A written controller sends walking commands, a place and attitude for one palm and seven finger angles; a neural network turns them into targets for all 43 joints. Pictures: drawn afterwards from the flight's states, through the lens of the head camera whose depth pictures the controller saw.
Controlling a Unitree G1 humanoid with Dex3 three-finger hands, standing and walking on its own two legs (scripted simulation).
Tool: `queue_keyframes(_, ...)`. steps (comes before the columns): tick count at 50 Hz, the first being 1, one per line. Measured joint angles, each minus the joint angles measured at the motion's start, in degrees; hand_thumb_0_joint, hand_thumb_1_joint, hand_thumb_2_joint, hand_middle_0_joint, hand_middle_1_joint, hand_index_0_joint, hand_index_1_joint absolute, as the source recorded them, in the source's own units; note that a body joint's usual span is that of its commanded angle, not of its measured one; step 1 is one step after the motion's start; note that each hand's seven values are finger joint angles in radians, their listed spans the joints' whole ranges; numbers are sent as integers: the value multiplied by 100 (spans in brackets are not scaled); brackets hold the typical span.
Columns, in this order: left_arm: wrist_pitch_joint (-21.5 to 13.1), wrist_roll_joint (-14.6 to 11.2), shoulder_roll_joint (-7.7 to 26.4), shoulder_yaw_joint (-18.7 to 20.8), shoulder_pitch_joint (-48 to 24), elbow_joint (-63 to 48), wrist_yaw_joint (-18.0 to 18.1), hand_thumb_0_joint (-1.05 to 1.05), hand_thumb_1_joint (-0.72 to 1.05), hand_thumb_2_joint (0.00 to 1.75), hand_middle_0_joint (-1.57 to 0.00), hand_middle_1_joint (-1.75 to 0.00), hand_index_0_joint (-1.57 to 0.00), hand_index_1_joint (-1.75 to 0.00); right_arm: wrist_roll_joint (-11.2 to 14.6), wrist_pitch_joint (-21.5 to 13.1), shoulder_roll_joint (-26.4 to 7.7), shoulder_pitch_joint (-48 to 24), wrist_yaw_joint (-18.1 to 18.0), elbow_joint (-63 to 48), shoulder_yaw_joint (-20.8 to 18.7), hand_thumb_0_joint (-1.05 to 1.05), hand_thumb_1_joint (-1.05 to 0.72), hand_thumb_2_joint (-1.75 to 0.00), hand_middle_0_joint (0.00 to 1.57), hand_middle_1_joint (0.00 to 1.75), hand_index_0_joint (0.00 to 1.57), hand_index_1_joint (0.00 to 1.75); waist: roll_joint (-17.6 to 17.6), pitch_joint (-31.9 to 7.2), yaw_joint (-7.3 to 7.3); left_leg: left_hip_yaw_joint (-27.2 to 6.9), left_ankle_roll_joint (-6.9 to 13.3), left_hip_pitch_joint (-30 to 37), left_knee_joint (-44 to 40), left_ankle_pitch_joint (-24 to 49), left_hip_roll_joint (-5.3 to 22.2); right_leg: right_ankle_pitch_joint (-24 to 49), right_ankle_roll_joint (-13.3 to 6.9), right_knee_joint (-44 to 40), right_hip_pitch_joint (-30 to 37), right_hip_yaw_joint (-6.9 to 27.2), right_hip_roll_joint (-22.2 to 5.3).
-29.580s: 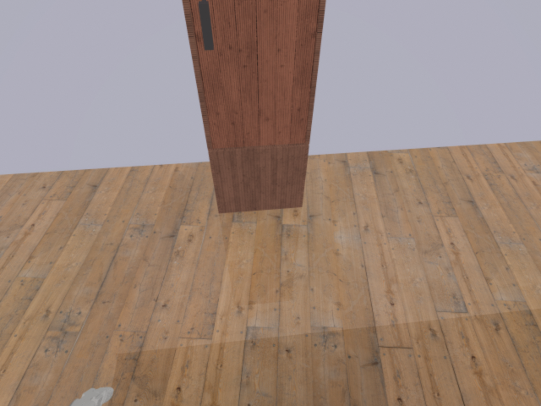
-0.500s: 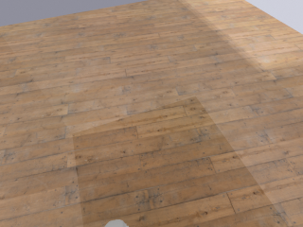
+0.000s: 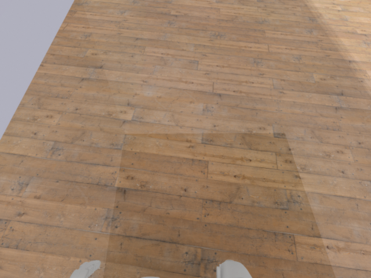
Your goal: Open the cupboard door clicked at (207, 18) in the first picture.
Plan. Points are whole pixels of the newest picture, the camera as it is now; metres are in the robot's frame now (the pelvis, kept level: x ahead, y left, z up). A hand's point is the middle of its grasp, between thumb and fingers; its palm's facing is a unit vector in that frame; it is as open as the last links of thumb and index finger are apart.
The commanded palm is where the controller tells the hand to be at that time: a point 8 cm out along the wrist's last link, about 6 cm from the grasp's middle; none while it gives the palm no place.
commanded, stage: turn to face it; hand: left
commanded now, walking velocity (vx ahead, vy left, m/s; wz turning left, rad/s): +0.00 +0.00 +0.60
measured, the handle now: out of the picture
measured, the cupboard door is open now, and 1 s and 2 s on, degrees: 42 42 42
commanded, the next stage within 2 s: none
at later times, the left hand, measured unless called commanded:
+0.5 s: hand out of the picture +0.04 +0.11 -0.15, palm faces +0.33 -0.90 -0.29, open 7.3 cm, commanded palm none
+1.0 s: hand out of the picture -0.03 +0.16 -0.17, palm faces +0.61 -0.75 -0.24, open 7.4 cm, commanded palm none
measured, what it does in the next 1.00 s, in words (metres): steps on the spot, turning left: right foot, then left foot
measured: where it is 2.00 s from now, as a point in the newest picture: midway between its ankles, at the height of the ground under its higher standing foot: outside the picture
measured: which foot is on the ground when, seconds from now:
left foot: down 0.00-0.22, up 0.24-0.74, down 0.76-1.00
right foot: up 0.00-0.20, down 0.22-0.76, up 0.78-1.00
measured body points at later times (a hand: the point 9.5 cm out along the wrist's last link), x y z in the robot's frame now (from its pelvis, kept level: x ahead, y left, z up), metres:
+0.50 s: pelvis +0.04 -0.09 +0.01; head +0.10 -0.11 +0.45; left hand +0.02 +0.16 -0.12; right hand +0.19 -0.32 -0.16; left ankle -0.04 +0.06 -0.65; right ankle +0.04 -0.16 -0.74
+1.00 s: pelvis +0.03 -0.05 +0.00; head +0.06 -0.01 +0.45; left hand -0.07 +0.20 -0.15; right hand +0.25 -0.20 -0.14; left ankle -0.03 +0.02 -0.74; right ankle +0.11 -0.20 -0.66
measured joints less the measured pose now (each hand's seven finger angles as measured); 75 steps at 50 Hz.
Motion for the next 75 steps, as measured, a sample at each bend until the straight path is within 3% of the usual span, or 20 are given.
queue_keyframes(5, 47, -3, 26, -23, -123, -70, -6, 0, 91, 90, -20, -30, -20, -30, -25, 68, -21, 29, 54, -89, -72, 1, -90, -90, 20, 30, 20, 30, 83, -65, -78, -379, -144, 61, -35, -21, 2, -54, 54, -857, 175, -31, 88)
queue_keyframes(10, -19, -42, -8, -82, -164, -187, -10, 0, 91, 90, -20, -30, -20, -30, -28, 183, -147, 24, 71, -158, -170, 1, -90, -90, 21, 30, 20, 30, 227, -66, -147, -762, -364, -62, 275, -193, -49, 67, -46, -2369, 826, -182, 350)
queue_keyframes(11, -67, -45, -8, -96, -131, -222, -10, 0, 91, 90, -20, -30, -20, -30, -10, 205, -176, 38, 72, -170, -194, 1, -90, -90, 21, 30, 20, 30, 232, -87, -139, -825, -423, -119, 404, -263, -93, 360, -77, -2859, 1056, -224, 373)
queue_keyframes(12, -131, -23, -30, -107, -96, -238, 4, 0, 91, 90, -20, -30, -20, -30, 21, 227, -228, 38, 79, -173, -225, 1, -90, -90, 21, 30, 20, 30, 284, -103, -118, -864, -447, -220, 629, -383, -97, 391, -335, -3104, 1193, -295, 401)
queue_keyframes(15, -194, 13, -140, -194, 13, -235, 43, 0, 91, 90, -20, -30, -20, -30, 20, 330, -388, -64, 86, -136, -315, 1, -90, -90, 20, 30, 20, 30, 396, -35, -136, -635, -551, -768, 2404, -1521, -155, 292, -850, -3021, 1295, -557, 310)
queue_keyframes(17, -188, -4, -192, -211, 137, -207, 69, 0, 91, 90, -20, -30, -20, -30, 4, 387, -448, -120, 121, -111, -337, 1, -91, -90, 20, 30, 20, 29, 364, -25, -147, -389, -643, -1043, 3407, -1417, -79, 331, -914, -3203, 1465, -703, 201)
queue_keyframes(20, -194, -20, -238, -228, 326, -152, 83, 0, 91, 90, -20, -30, -20, -30, 8, 431, -468, -186, 168, -101, -327, 1, -91, -90, 20, 30, 19, 29, 276, -30, -168, -187, -751, -1165, 3913, -1093, 118, 420, -923, -3488, 1677, -930, 73)
queue_keyframes(28, -258, 14, -257, -214, 755, -57, 88, 0, 92, 90, -20, -30, -20, -30, 22, 520, -396, -472, 204, -49, -228, 1, -91, -90, 20, 30, 19, 29, 103, 77, 41, 46, -808, -770, 2907, -1183, 375, 320, -943, -3577, 1957, -1571, -166)
queue_keyframes(34, -179, 74, -95, -138, 1007, 103, 55, 0, 91, 90, -20, -30, -20, -30, 46, 468, -245, -825, 242, -204, -143, 1, -91, -90, 20, 30, 19, 29, -45, 159, 222, 436, -660, -359, 1830, -1302, 357, 66, -833, -3181, 1905, -1995, -378)
queue_keyframes(37, -132, 55, 30, -76, 1109, 183, 13, 0, 91, 90, -20, -30, -20, -30, 39, 360, -175, -905, 267, -364, -97, 1, -91, -90, 20, 30, 19, 29, -154, 133, 251, 609, -537, 61, 860, -774, 283, -181, -705, -2722, 1756, -2172, -553)
queue_keyframes(38, -97, 28, 66, -58, 1133, 207, -8, 0, 91, 90, -20, -30, -20, -30, 25, 291, -173, -904, 272, -421, -95, 1, -91, -90, 20, 30, 19, 29, -162, 97, 231, 576, -267, 114, 658, -471, 245, -299, -601, -2363, 1595, -2128, -623)
queue_keyframes(40, 68, 8, 157, -32, 1007, 258, -7, 1, 91, 90, -20, -30, -20, -30, 18, 198, -120, -900, 242, -460, -77, 1, -91, -90, 20, 30, 19, 29, -252, 142, 247, 506, -49, 2, 899, -596, 149, -932, -351, -1272, 1116, -1472, -566)
queue_keyframes(45, 177, 36, 213, 36, 614, 190, -39, 1, 91, 90, -20, -30, -20, -30, 7, 168, -44, -603, 123, -376, -16, 0, -90, -90, 20, 30, 20, 30, -210, 43, 229, 226, -117, 183, 418, -442, 71, -345, -97, 145, 267, -494, -276)
queue_keyframes(51, 77, 20, 172, 21, 225, -66, -52, 1, 91, 90, -20, -30, -20, -30, 2, 152, -29, -209, 88, -213, -24, 1, -90, -90, 20, 30, 20, 30, -73, -38, 91, -117, -114, 331, -100, -127, 8, 69, 23, -228, 99, -155, -142)
queue_keyframes(57, 44, -26, 85, -41, -101, -225, -29, 0, 91, 90, -20, -30, -20, -30, -40, 202, -67, 114, 87, -116, -107, 1, -90, -90, 21, 30, 20, 30, 97, -34, -145, -473, -264, 203, 24, -163, -39, -199, -25, -1666, 616, -198, 135)
queue_keyframes(60, -62, -56, 14, -93, -161, -325, -25, 0, 91, 90, -20, -30, -20, -30, -12, 261, -130, 241, 80, -75, -174, 1, -90, -90, 21, 30, 20, 30, 200, -55, -210, -653, -399, 21, 348, -317, -108, 318, -127, -2920, 1198, -306, 280)
queue_keyframes(63, -176, -6, -148, -179, -165, -342, 18, 0, 91, 90, -20, -30, -20, -30, 28, 349, -260, 222, 83, 1, -275, 1, -90, -90, 20, 30, 20, 30, 391, 25, -257, -628, -496, -458, 1763, -1320, -138, 262, -768, -3000, 1349, -564, 266)
queue_keyframes(66, -192, -22, -273, -236, -43, -317, 51, 0, 91, 90, -20, -30, -20, -30, 1, 431, -340, 165, 133, 67, -313, 1, -91, -90, 20, 30, 20, 29, 368, 47, -280, -328, -636, -944, 3406, -1366, -58, 285, -879, -3223, 1594, -782, 94)
queue_keyframes(68, -191, -32, -325, -255, 61, -271, 54, 0, 91, 90, -20, -30, -20, -30, 3, 456, -360, 113, 167, 79, -316, 1, -91, -90, 20, 30, 19, 29, 327, 42, -297, -211, -723, -1091, 3867, -1118, 84, 356, -871, -3424, 1745, -926, 14)
queue_keyframes(75, -255, -13, -308, -191, 394, -191, 76, -1, 92, 90, -20, -30, -20, -30, 10, 507, -339, -161, 211, 79, -270, 1, -91, -90, 20, 30, 19, 29, 137, 88, -145, -21, -834, -905, 3170, -1059, 392, 338, -860, -3633, 2034, -1491, -219)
